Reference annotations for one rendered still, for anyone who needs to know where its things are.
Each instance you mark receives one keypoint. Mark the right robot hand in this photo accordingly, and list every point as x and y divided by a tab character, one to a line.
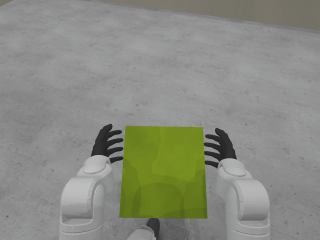
225	148

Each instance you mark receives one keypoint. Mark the robot left forearm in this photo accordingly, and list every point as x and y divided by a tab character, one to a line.
82	203

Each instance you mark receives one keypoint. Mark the carton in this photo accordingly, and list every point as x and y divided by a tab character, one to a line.
163	173

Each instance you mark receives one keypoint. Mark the robot left thigh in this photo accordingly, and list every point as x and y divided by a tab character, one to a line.
142	234

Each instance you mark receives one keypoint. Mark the robot right forearm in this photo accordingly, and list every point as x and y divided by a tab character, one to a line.
247	203

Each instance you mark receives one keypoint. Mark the left robot hand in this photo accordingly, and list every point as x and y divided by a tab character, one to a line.
101	144

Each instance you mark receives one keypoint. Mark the robot left shin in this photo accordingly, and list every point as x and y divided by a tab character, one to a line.
147	228

